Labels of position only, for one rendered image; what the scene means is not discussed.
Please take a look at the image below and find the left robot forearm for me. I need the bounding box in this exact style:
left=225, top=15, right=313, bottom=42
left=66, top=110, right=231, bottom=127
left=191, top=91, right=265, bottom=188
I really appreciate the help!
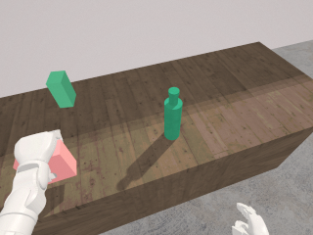
left=0, top=160, right=49, bottom=235

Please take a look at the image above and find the sponge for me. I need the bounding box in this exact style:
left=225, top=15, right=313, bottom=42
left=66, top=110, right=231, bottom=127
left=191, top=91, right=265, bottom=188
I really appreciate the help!
left=13, top=139, right=77, bottom=184

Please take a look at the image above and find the robot right hand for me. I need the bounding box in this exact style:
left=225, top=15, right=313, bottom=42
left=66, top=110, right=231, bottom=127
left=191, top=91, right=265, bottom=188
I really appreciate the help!
left=232, top=203, right=269, bottom=235

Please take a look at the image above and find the table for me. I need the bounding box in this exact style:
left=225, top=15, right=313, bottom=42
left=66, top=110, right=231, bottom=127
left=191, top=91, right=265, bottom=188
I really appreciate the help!
left=0, top=41, right=313, bottom=235

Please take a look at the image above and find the robot left hand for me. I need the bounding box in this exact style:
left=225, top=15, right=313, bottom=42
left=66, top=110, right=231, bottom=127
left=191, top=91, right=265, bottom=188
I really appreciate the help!
left=14, top=129, right=64, bottom=182

